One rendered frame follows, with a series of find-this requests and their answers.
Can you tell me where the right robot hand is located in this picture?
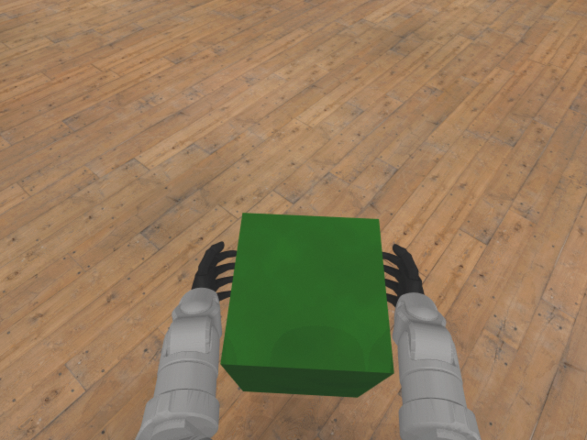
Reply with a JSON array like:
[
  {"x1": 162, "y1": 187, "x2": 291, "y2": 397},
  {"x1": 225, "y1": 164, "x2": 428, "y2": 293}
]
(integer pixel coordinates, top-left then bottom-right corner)
[{"x1": 382, "y1": 244, "x2": 425, "y2": 307}]

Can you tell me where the left robot hand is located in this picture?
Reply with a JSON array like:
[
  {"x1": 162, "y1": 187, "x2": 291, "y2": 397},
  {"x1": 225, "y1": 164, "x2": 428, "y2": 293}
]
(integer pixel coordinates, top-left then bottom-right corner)
[{"x1": 192, "y1": 241, "x2": 237, "y2": 301}]

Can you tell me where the robot left forearm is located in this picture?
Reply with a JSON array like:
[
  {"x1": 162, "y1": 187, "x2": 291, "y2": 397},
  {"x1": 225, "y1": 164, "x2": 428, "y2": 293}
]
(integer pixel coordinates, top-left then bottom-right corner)
[{"x1": 135, "y1": 288, "x2": 222, "y2": 440}]

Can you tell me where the carton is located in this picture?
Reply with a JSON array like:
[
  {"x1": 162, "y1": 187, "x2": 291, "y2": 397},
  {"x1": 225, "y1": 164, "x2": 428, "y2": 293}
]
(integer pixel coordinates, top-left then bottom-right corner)
[{"x1": 220, "y1": 213, "x2": 394, "y2": 398}]

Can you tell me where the robot right forearm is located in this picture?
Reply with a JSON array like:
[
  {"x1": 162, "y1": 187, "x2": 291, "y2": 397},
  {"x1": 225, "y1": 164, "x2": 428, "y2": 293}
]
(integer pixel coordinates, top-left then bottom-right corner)
[{"x1": 393, "y1": 292, "x2": 481, "y2": 440}]

